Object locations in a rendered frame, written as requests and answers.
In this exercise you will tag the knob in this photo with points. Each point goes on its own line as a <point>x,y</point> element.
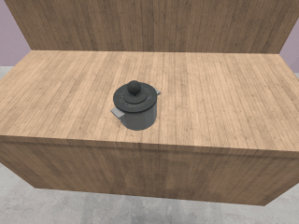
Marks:
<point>134,87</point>

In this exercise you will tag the pot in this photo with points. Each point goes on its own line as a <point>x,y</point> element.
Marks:
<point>137,121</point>

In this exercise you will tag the lid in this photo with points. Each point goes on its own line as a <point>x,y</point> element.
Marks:
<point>135,103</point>

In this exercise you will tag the table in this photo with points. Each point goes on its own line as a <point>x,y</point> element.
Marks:
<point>227,125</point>

